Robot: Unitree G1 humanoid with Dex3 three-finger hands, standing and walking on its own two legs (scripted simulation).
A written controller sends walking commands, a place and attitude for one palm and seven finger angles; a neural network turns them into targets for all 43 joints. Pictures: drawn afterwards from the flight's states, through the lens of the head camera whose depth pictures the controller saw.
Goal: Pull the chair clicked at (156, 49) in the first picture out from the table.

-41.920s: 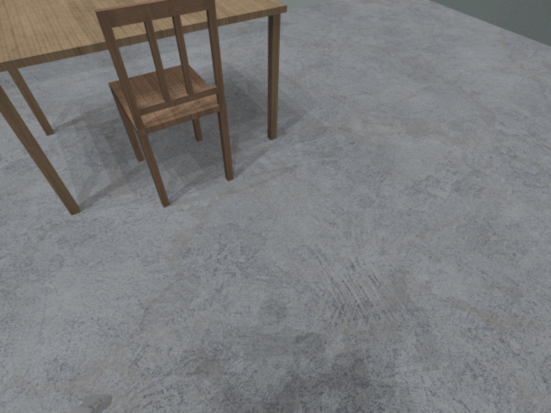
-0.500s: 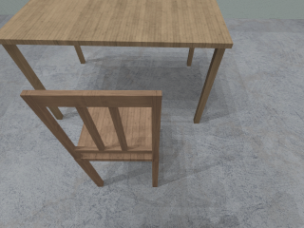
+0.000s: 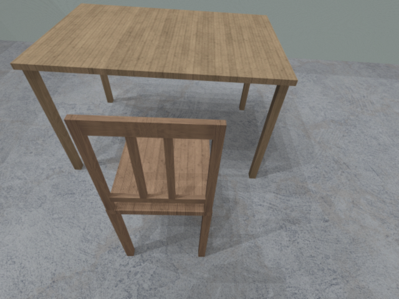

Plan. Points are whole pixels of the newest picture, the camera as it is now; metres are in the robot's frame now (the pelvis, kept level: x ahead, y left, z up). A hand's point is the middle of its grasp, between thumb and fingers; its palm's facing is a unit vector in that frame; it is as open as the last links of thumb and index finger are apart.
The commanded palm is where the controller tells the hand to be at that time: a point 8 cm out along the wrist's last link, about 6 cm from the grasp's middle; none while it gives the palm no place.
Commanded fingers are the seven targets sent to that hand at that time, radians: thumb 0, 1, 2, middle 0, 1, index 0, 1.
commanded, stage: come to a stop and stand still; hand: left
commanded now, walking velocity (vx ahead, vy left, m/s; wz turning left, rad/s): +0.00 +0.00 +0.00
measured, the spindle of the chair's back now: (137, 169) +0.47 +0.21 -0.09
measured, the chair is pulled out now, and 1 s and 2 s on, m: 0.33 0.33 0.33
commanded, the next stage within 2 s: none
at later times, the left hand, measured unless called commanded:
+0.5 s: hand out of the picture -0.07 +0.17 -0.20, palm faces +0.09 -0.99 -0.13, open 7.4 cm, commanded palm none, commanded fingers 0.00 0.90 0.90 -0.20 -0.30 -0.20 -0.30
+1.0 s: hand out of the picture -0.05 +0.25 -0.18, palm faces +0.01 -0.98 -0.19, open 7.3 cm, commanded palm none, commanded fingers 0.00 0.90 0.90 -0.20 -0.30 -0.20 -0.30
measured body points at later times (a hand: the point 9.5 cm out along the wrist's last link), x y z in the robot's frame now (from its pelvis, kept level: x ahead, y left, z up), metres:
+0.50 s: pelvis -0.03 +0.02 -0.01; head -0.05 +0.05 +0.43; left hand -0.07 +0.23 -0.19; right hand +0.00 -0.22 -0.16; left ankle +0.03 +0.07 -0.73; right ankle +0.04 -0.15 -0.74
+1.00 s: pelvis -0.05 +0.08 +0.00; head -0.03 +0.09 +0.45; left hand -0.05 +0.30 -0.16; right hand -0.09 -0.14 -0.15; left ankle +0.01 +0.07 -0.73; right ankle -0.12 -0.06 -0.74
